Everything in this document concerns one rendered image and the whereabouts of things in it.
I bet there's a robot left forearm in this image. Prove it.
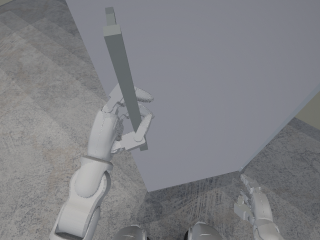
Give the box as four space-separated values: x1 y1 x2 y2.
48 155 114 240

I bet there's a left robot thigh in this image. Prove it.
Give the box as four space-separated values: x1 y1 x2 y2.
111 226 147 240

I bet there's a right robot thigh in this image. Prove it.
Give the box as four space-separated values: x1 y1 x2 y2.
187 223 224 240

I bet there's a robot thigh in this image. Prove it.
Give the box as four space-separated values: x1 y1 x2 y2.
187 223 224 240
111 226 147 240

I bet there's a robot right hand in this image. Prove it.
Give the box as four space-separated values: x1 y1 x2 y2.
234 174 273 225

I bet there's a robot right forearm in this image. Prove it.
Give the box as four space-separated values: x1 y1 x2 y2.
252 219 284 240

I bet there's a handle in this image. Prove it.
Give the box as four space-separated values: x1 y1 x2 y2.
103 6 148 151

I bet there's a fridge door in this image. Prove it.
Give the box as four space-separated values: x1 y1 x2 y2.
65 0 320 192

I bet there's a robot left hand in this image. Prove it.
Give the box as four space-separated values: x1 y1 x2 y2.
87 83 155 161

